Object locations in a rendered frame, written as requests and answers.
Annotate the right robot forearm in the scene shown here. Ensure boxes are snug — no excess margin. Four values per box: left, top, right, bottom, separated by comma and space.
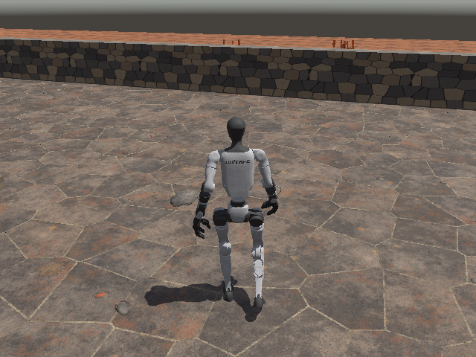
266, 177, 277, 203

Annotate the robot left thigh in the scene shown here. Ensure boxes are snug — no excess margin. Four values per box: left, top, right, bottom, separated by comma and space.
213, 207, 231, 256

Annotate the robot right foot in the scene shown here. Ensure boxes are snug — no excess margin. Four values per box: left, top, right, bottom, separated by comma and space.
254, 295, 266, 307

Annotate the right robot hand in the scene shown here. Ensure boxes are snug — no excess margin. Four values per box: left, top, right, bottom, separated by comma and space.
261, 200, 279, 215

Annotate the robot left upper arm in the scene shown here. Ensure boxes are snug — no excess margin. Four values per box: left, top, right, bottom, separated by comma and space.
203, 150, 222, 193

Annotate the robot right upper arm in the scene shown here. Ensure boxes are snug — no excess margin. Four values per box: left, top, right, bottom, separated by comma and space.
252, 149, 273, 189

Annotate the left robot forearm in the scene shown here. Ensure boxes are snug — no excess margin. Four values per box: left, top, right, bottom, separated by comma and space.
195, 181, 210, 219

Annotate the left robot hand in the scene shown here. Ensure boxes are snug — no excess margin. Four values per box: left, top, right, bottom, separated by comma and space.
193, 217, 210, 239

